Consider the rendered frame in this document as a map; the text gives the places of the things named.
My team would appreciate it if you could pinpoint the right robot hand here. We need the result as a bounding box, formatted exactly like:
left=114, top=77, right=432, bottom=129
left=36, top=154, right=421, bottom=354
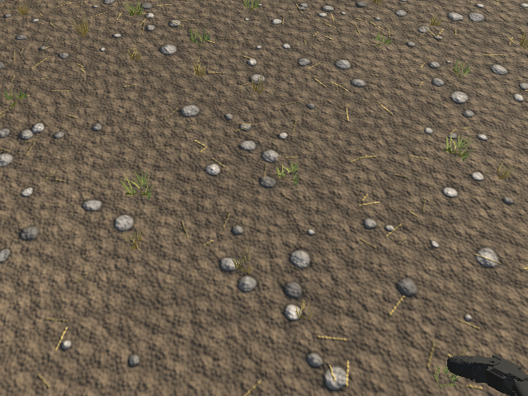
left=447, top=355, right=528, bottom=396

